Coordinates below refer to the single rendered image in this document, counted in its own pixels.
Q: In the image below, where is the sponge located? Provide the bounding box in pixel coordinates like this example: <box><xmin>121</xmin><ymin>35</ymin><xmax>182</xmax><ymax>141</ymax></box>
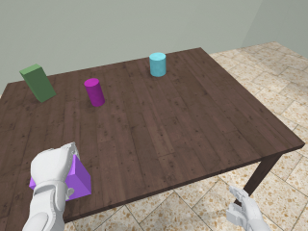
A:
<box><xmin>29</xmin><ymin>154</ymin><xmax>91</xmax><ymax>201</ymax></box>

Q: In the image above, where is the robot right forearm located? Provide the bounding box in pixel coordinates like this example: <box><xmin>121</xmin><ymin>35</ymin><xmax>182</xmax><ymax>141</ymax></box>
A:
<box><xmin>246</xmin><ymin>218</ymin><xmax>272</xmax><ymax>231</ymax></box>

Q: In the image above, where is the right robot hand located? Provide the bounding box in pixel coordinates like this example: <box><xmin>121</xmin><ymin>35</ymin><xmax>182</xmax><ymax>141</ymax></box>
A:
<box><xmin>226</xmin><ymin>186</ymin><xmax>264</xmax><ymax>231</ymax></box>

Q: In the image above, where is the left robot hand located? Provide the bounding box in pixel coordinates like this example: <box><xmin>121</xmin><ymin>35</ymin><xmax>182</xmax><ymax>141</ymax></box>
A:
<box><xmin>30</xmin><ymin>141</ymin><xmax>81</xmax><ymax>200</ymax></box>

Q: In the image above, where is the table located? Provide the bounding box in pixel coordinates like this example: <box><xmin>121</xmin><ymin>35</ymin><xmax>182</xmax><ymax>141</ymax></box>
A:
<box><xmin>0</xmin><ymin>47</ymin><xmax>306</xmax><ymax>231</ymax></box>

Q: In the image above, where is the robot left forearm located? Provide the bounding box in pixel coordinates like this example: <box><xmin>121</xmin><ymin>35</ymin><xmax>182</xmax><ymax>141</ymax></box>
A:
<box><xmin>22</xmin><ymin>180</ymin><xmax>66</xmax><ymax>231</ymax></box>

